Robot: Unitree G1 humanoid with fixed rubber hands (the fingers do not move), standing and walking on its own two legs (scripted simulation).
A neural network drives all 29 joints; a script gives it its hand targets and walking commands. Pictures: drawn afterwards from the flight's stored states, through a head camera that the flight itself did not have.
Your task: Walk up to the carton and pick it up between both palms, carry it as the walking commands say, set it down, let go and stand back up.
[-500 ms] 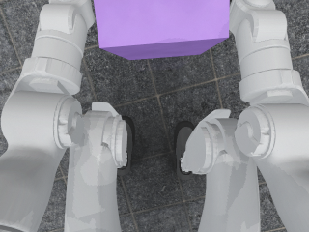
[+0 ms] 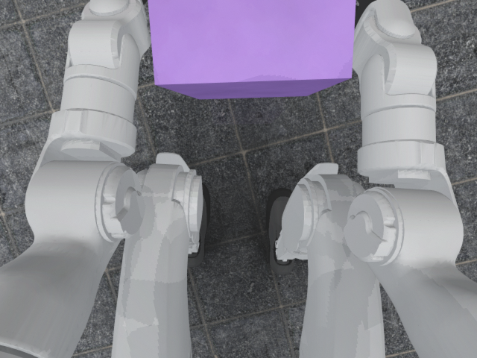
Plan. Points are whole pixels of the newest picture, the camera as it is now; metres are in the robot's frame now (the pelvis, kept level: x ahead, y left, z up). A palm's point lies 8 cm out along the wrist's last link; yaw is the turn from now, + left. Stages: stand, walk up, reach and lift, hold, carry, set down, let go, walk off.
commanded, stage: reach and lift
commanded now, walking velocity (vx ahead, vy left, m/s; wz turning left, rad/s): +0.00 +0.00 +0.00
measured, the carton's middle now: (250, 11) +0.56 +0.02 -0.15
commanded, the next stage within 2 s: none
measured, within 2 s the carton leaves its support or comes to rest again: neither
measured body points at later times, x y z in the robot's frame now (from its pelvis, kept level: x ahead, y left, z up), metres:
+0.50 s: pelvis +0.00 +0.00 +0.05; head +0.31 +0.02 +0.36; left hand +0.54 +0.18 -0.03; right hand +0.55 -0.11 -0.03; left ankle +0.14 +0.12 -0.37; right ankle +0.14 -0.09 -0.37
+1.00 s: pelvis -0.01 +0.00 +0.10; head +0.29 +0.01 +0.43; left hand +0.52 +0.18 +0.03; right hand +0.52 -0.12 +0.04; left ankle +0.14 +0.12 -0.37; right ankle +0.14 -0.09 -0.37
